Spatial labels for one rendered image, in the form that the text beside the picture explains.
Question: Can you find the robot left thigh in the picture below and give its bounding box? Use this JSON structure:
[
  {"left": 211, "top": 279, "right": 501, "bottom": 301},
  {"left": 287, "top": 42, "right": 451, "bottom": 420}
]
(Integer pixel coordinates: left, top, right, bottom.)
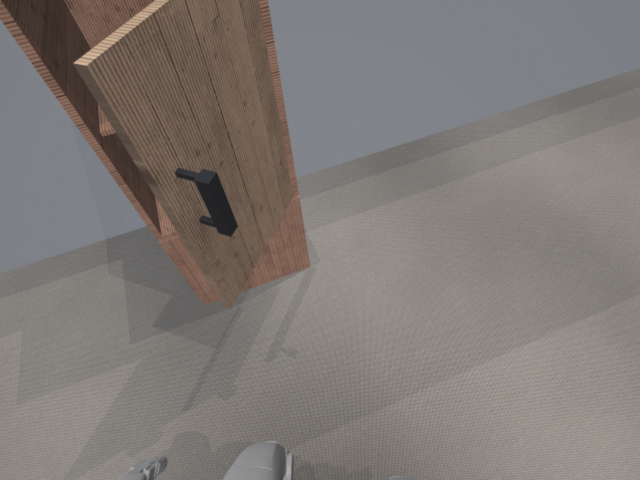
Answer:
[{"left": 223, "top": 442, "right": 294, "bottom": 480}]

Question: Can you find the left robot hand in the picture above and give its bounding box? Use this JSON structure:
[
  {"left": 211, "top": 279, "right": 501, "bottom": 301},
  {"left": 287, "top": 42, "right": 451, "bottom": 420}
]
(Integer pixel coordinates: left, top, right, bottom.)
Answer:
[{"left": 118, "top": 456, "right": 168, "bottom": 480}]

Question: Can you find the handle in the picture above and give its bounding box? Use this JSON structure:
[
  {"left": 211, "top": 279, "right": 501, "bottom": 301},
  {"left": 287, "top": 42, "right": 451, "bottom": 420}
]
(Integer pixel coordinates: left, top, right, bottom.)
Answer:
[{"left": 175, "top": 168, "right": 238, "bottom": 237}]

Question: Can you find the cupboard door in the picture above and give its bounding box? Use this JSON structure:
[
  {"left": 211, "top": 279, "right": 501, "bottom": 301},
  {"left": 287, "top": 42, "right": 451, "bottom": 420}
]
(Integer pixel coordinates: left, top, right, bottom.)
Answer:
[{"left": 73, "top": 0, "right": 293, "bottom": 310}]

